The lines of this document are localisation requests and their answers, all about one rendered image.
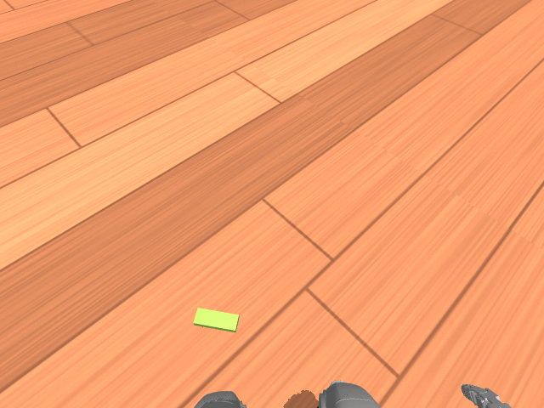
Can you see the small box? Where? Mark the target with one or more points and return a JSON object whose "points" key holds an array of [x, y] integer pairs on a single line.
{"points": [[216, 320]]}

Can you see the right robot hand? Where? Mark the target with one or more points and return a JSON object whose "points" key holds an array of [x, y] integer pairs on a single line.
{"points": [[483, 398]]}

